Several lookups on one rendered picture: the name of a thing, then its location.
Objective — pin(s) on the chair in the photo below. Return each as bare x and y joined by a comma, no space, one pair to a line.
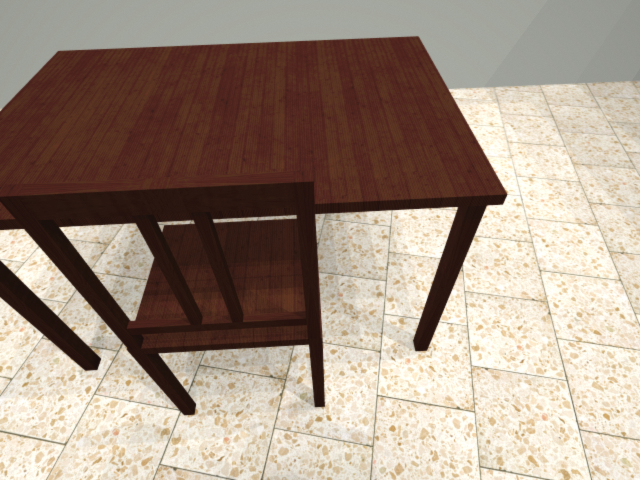
212,286

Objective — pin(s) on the table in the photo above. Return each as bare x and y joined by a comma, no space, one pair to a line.
371,117

